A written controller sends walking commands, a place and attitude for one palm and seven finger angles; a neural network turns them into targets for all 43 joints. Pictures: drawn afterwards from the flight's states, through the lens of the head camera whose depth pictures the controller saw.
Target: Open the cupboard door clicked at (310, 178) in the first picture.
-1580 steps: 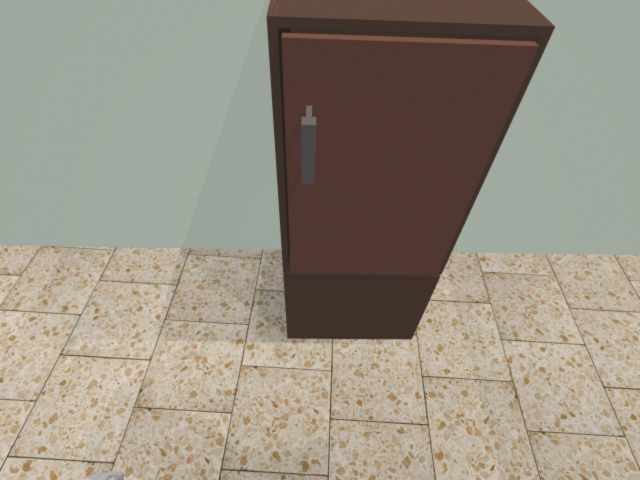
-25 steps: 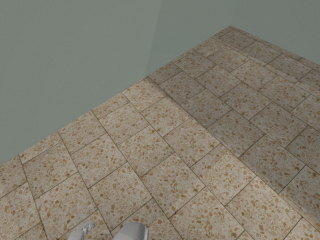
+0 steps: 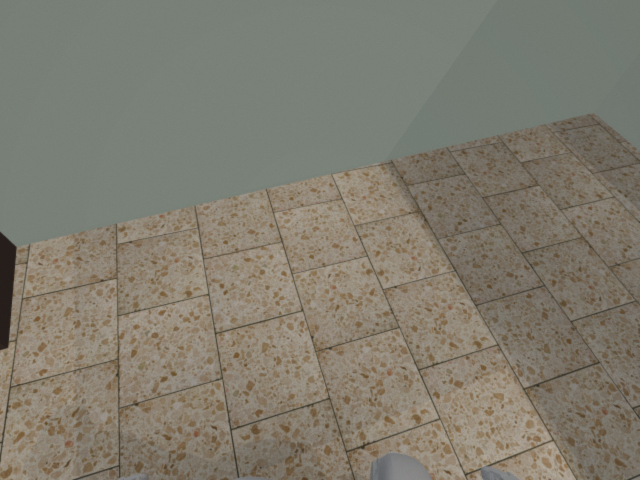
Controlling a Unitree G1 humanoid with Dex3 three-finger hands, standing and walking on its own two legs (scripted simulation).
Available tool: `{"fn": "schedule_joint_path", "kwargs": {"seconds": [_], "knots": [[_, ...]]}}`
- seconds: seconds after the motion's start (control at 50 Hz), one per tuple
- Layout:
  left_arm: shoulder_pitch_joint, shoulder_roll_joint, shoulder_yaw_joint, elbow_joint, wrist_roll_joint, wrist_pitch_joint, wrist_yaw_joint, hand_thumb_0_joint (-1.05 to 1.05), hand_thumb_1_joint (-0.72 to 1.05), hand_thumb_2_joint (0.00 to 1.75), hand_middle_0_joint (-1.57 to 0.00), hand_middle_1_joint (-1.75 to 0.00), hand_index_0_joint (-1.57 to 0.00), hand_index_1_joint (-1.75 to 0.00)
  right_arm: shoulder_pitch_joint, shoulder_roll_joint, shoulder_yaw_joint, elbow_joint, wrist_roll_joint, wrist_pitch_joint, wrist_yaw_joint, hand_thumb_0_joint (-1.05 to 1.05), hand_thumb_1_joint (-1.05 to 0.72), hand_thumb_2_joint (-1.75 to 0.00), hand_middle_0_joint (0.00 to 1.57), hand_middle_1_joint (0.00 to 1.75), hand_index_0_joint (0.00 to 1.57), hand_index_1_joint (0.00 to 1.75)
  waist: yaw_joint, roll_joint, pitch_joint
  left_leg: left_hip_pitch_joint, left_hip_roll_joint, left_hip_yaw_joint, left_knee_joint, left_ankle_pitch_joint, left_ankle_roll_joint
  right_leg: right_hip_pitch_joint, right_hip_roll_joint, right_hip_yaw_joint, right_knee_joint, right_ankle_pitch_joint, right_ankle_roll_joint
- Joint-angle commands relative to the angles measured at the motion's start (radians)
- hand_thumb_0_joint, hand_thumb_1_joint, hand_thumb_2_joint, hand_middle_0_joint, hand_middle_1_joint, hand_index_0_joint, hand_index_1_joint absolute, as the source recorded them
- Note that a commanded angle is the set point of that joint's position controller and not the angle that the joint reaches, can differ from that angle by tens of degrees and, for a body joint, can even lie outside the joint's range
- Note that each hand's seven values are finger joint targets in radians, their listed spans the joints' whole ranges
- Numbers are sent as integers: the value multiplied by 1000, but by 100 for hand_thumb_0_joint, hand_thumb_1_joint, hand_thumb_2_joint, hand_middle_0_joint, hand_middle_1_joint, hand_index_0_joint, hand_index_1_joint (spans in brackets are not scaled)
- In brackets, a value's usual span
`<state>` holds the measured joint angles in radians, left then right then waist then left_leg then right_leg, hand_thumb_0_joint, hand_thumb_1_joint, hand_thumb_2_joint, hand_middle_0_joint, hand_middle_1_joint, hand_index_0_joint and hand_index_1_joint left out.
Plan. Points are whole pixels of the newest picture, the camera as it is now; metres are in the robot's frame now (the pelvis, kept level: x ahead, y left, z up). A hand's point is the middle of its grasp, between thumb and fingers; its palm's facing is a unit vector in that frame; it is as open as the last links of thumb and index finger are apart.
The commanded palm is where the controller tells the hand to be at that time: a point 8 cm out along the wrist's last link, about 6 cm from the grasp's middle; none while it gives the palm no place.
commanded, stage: turn to face it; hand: left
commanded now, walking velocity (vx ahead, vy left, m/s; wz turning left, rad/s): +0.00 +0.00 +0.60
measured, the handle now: out of the picture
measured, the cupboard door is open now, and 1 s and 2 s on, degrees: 42 42 42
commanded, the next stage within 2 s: take the last steps up to it in 1.70 s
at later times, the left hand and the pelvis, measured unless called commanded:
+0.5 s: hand out of the picture +0.02 +0.15 -0.16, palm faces +0.34 -0.91 -0.24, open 7.3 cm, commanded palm none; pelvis +0.02 -0.05 +0.00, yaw +20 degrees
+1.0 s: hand out of the picture +0.00 +0.23 -0.16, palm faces +0.58 -0.78 -0.22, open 7.3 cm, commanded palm none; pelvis +0.02 +0.00 +0.01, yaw +35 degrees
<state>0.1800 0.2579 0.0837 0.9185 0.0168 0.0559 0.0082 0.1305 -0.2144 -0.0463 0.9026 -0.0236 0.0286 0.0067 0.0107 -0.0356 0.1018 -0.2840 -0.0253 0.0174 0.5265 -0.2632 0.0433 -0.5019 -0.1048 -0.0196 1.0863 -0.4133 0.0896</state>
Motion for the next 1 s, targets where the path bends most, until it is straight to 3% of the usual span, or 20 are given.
{"fn": "schedule_joint_path", "kwargs": {"seconds": [0.0,0.1,0.14,0.16,0.18,0.2,0.22,0.26,0.28,0.38,0.48,0.52,0.56,0.58,0.6,0.62,0.64,0.68,0.74,0.98], "knots": [[-19,47,5,-100,3,-28,4,0,90,90,-20,-30,-20,-30,47,-207,-63,-48,-3,-15,-15,0,-90,-90,20,30,20,30,-32,154,-134,108,244,-265,-180,343,128,0,26,3,-118,1,1],[4,39,3,-115,-5,-40,8,0,90,90,-20,-30,-20,-30,24,-208,-74,-60,-5,-2,-13,0,-90,-90,20,30,20,30,-23,209,-150,45,217,-333,-123,360,116,169,90,-25,-370,3,-18],[75,52,8,-101,-6,-54,13,0,90,90,-20,-30,-20,-30,-6,-195,-76,-69,3,0,-12,0,-90,-90,20,30,20,30,20,180,-171,-29,171,-326,-46,332,74,330,92,-35,-588,152,-26],[119,94,19,-95,0,-66,19,0,90,90,-20,-30,-20,-30,4,-160,-73,-77,12,-3,-8,0,-90,-90,20,30,20,30,38,66,-197,-129,110,-279,49,193,20,477,0,44,-726,227,-48],[138,192,38,-95,18,-76,29,0,90,90,-20,-30,-20,-30,25,-93,-65,-92,22,-5,-1,0,-90,-90,20,30,20,30,44,-227,-210,-320,-47,-101,288,-180,-65,599,-279,321,-793,364,-151],[121,201,23,-98,11,-71,27,0,90,90,-20,-30,-20,-30,11,-111,-67,-94,8,-3,1,0,-90,-90,20,30,20,30,41,-207,-176,-331,-41,-76,528,-375,-75,489,-408,335,-771,508,-245],[90,155,19,-98,7,-76,33,0,90,90,-20,-30,-20,-30,-1,-118,-69,-74,4,10,0,0,-90,-90,20,30,20,30,26,-242,-156,-333,-3,-111,668,-336,-79,432,-357,319,-759,570,-249],[13,97,-1,-112,1,-76,31,0,90,90,-20,-30,-20,-30,15,-106,-64,-38,6,22,12,0,-90,-90,20,30,20,30,-25,-145,-120,-340,34,-83,758,-186,-102,425,-242,107,-711,667,-206],[7,83,-2,-118,2,-77,32,0,90,90,-20,-30,-20,-30,18,-92,-59,-35,10,25,18,0,-90,-90,20,30,20,30,-29,-138,-130,-327,36,-64,732,-158,-107,435,-216,48,-703,703,-189],[107,107,6,-81,5,-79,32,0,90,90,-20,-30,-20,-30,-66,-70,-42,-35,11,30,25,0,-90,-90,20,30,20,30,16,-133,-120,-299,44,10,529,-170,-116,526,-234,-50,-680,811,-181],[135,136,21,-63,15,-72,30,0,90,90,-20,-30,-20,-30,-112,-55,-30,-51,14,21,30,0,-90,-90,20,30,20,30,34,-180,-114,-201,42,73,294,-192,-91,512,-266,-102,-637,821,-187],[133,156,28,-63,14,-69,25,0,90,90,-20,-30,-20,-30,-101,-62,-30,-59,15,14,29,0,-90,-90,20,30,20,30,27,-179,-117,-133,25,104,207,-174,-74,479,-282,-119,-601,821,-184],[105,168,34,-66,8,-68,18,0,90,90,-20,-30,-20,-30,-13,-93,-39,-48,9,6,24,0,-90,-90,20,30,20,30,-34,-130,-155,45,0,124,29,-40,-55,394,-265,-179,-475,764,-136],[90,150,30,-74,1,-66,12,0,90,90,-20,-30,-20,-30,69,-143,-54,-29,4,-1,24,0,-90,-90,20,30,20,30,-82,-12,-214,238,62,50,-75,138,-26,267,-231,-206,-288,619,-89],[67,76,15,-121,-10,-60,0,0,90,90,-20,-30,-20,-30,152,-282,-90,-23,-6,-10,16,0,-90,-90,20,30,20,30,-127,324,-254,405,380,-390,-117,560,140,-57,-60,-212,-15,-123,-5],[4,76,4,-161,1,-45,12,0,90,90,-20,-30,-20,-30,210,-325,-92,-6,6,1,7,0,-90,-90,20,30,20,30,-138,259,-273,354,482,-444,-126,669,225,-99,-32,-63,87,-290,-20],[-33,63,7,-152,1,-35,23,0,90,90,-20,-30,-20,-30,187,-296,-87,-13,7,-5,-9,0,-90,-90,20,30,20,30,-126,266,-269,318,435,-430,-137,588,205,-127,-37,-1,123,-236,-19],[-39,73,13,-114,6,-31,10,0,90,90,-20,-30,-20,-30,64,-230,-66,-52,1,-9,-22,0,-90,-90,20,30,20,30,-73,206,-158,161,327,-321,-182,390,146,-109,-37,31,144,-77,-10],[36,69,18,-68,10,-24,1,0,90,90,-20,-30,-20,-30,21,-204,-51,-63,4,-23,-22,0,-90,-90,20,30,20,30,-18,126,-137,123,250,-234,-211,372,104,-70,-20,30,115,53,3],[-96,56,4,-129,0,-34,10,0,90,90,-20,-30,-20,-30,125,-192,-65,-20,-2,-19,-20,0,-90,-90,20,30,20,30,-52,164,-164,177,229,-394,-165,412,141,-29,48,42,-155,3,7]]}}
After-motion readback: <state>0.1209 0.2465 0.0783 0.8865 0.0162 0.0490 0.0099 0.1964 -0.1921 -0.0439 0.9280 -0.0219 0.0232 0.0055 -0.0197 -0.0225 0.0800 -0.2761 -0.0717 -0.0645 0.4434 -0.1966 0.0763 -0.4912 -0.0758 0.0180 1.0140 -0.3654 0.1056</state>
